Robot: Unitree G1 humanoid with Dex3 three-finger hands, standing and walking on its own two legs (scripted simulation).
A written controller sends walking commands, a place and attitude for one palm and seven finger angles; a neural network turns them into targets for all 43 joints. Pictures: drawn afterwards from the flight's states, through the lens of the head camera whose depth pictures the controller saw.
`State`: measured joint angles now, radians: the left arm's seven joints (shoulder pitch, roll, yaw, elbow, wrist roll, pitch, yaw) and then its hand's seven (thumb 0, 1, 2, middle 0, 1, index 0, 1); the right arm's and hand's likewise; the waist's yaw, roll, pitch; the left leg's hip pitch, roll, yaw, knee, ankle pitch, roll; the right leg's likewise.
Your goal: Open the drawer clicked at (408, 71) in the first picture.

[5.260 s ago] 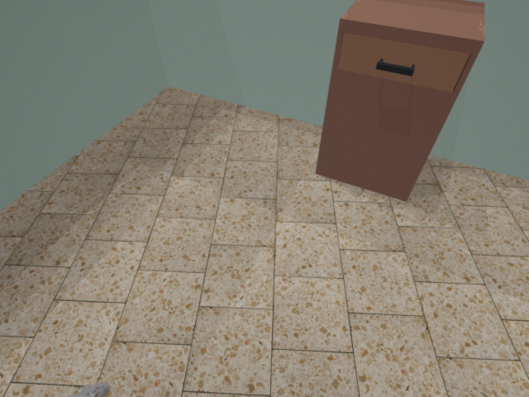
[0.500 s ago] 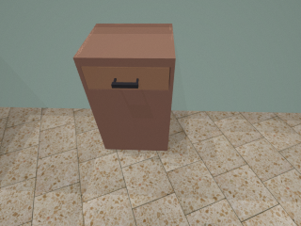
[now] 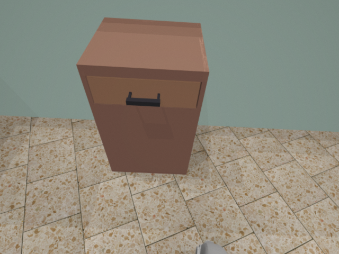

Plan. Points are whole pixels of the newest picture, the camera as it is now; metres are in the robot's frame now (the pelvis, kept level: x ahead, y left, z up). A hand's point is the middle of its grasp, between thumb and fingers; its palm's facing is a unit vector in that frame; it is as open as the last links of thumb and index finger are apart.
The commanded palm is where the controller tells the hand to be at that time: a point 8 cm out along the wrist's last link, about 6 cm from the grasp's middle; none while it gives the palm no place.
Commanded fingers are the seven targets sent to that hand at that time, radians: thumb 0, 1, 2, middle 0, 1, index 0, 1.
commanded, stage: take the last steps up to it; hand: left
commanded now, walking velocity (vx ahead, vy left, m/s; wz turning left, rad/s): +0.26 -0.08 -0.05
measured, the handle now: (143, 98) +0.70 +0.14 -0.09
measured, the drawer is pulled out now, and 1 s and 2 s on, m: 0.00 0.00 0.00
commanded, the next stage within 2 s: come to a stop and stand still in 0.24 s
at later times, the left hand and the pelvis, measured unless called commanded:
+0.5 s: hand (131, 230) +0.22 +0.12 -0.17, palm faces +0.03 -0.98 -0.22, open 7.2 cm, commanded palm none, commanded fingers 0.00 0.90 0.90 -0.20 -0.30 -0.20 -0.30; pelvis +0.16 -0.06 -0.01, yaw -1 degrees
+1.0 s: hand (135, 245) +0.18 +0.10 -0.17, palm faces +0.01 -0.96 -0.28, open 7.4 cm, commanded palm none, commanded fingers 0.00 0.90 0.90 -0.20 -0.30 -0.20 -0.30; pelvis +0.16 -0.09 -0.01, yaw -2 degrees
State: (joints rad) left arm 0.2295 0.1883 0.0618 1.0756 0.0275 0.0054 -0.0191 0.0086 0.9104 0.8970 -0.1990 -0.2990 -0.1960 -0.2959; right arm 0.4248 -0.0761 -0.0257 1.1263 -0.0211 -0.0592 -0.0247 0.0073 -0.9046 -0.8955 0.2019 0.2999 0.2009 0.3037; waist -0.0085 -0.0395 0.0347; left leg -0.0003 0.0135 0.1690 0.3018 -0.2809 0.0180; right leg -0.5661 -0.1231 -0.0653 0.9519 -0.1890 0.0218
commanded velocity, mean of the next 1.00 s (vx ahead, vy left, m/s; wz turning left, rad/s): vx -0.03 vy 0.00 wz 0.00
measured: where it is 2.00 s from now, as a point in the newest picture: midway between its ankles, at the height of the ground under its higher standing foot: outside the picture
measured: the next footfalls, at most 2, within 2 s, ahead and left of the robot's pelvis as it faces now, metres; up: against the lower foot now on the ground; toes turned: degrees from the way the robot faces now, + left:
right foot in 0.18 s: +0.22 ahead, -0.15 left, +0.00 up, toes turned -9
left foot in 0.58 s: +0.27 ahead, +0.06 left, +0.00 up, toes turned +4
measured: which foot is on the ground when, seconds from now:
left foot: down 0.00-0.18, up 0.20-0.56, down 0.58-0.90, up 0.92-1.00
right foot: up 0.00-0.16, down 0.18-0.64, up 0.66-0.86, down 0.88-1.00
